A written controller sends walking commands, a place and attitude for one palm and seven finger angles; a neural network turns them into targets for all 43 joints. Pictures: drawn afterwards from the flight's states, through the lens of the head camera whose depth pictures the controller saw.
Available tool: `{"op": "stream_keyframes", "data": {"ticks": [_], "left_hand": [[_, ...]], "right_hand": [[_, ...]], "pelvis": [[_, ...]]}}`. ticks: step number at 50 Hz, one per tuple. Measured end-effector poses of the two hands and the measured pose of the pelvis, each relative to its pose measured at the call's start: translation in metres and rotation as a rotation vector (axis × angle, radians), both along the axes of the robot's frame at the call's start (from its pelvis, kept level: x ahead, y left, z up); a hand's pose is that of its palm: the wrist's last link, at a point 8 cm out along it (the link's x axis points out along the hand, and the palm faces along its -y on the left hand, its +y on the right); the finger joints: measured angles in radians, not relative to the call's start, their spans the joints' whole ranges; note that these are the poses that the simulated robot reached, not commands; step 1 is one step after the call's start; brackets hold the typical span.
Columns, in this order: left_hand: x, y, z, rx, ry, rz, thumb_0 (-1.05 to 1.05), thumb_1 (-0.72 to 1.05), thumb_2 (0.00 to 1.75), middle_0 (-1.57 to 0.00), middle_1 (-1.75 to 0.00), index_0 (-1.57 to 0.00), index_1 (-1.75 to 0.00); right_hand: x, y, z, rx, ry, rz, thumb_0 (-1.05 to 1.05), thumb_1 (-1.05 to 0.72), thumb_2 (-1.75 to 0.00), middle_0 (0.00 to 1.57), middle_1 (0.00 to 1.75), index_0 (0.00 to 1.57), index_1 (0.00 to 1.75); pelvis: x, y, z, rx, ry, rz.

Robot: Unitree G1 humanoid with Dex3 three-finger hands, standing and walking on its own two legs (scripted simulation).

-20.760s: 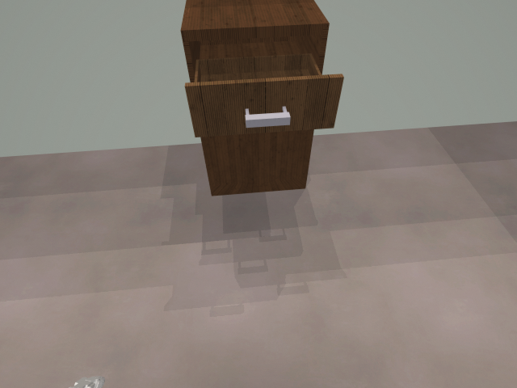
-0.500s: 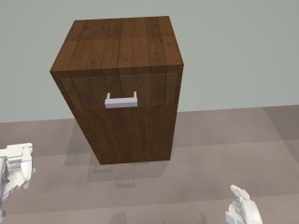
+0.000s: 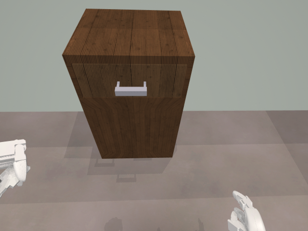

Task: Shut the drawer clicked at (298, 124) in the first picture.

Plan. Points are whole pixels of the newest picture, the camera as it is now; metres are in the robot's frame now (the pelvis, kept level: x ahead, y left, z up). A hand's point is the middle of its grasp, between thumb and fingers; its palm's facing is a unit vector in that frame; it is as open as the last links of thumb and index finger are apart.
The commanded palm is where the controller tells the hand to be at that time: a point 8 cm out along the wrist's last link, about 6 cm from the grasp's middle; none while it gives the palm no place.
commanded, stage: step back with the hand held close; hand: left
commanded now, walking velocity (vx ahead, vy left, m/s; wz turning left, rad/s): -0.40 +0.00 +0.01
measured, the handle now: (131, 87) +0.66 +0.13 -0.06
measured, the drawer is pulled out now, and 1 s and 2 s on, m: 0.00 0.00 0.00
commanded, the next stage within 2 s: stop stepping back and stand still in 0.82 s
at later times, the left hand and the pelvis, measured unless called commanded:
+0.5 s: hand (7, 191) +0.15 +0.24 +0.18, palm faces +0.40 -0.73 -0.55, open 3.2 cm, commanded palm +0.08 +0.27 +0.19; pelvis -0.04 -0.01 +0.00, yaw +2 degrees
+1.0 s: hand out of the picture +0.04 +0.24 +0.17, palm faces +0.38 -0.77 -0.51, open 3.2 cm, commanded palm -0.02 +0.27 +0.19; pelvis -0.13 -0.02 +0.00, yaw +3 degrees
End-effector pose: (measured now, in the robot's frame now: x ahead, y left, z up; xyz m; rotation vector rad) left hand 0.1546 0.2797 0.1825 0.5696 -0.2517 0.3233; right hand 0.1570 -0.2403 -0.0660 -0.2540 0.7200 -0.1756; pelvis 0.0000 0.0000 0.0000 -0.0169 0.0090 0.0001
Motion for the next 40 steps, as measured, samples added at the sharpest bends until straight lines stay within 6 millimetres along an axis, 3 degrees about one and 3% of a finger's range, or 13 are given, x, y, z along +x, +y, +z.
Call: {"op": "stream_keyframes", "data": {"ticks": [7, 15, 24, 29, 34, 40], "left_hand": [[-0.011, 0.001, 0.007, 0.072, -0.031, 0.016, 0.01, 0.89, 0.90, -1.41, -1.60, -1.41, -1.60], [-0.021, -0.012, 0.005, 0.038, -0.040, -0.052, 0.01, 0.89, 0.90, -1.41, -1.60, -1.41, -1.60], [-0.042, -0.002, 0.016, 0.116, -0.055, -0.001, 0.01, 0.89, 0.90, -1.41, -1.60, -1.41, -1.60], [-0.049, -0.015, 0.006, 0.036, -0.037, -0.011, 0.01, 0.89, 0.90, -1.41, -1.60, -1.41, -1.60], [-0.056, -0.027, 0.006, 0.012, -0.018, -0.107, 0.01, 0.89, 0.90, -1.41, -1.60, -1.41, -1.60], [-0.080, -0.011, 0.015, 0.088, -0.023, -0.134, 0.01, 0.89, 0.90, -1.41, -1.60, -1.41, -1.60]], "right_hand": [[-0.014, -0.008, -0.009, -0.006, 0.016, -0.005, 0.01, -0.90, -0.90, 0.20, 0.30, 0.20, 0.30], [-0.023, -0.014, -0.007, -0.008, 0.020, -0.014, 0.01, -0.90, -0.90, 0.20, 0.30, 0.20, 0.30], [-0.034, -0.011, -0.005, -0.009, -0.001, -0.002, 0.01, -0.90, -0.90, 0.20, 0.30, 0.20, 0.30], [-0.037, -0.011, -0.009, 0.005, 0.027, 0.039, 0.01, -0.90, -0.90, 0.20, 0.30, 0.20, 0.30], [-0.049, -0.013, -0.001, 0.009, 0.018, 0.003, 0.01, -0.90, -0.90, 0.20, 0.30, 0.20, 0.30], [-0.069, -0.013, 0.012, -0.014, -0.046, -0.022, 0.01, -0.90, -0.90, 0.20, 0.30, 0.20, 0.30]], "pelvis": [[-0.008, -0.006, -0.006, 0.006, -0.004, 0.016], [-0.026, -0.007, -0.006, -0.002, 0.012, 0.018], [-0.036, -0.012, -0.004, -0.030, 0.043, 0.047], [-0.051, -0.020, -0.001, -0.019, 0.060, 0.017], [-0.065, -0.018, 0.003, -0.028, 0.045, 0.020], [-0.085, -0.011, 0.001, -0.037, 0.020, 0.023]]}}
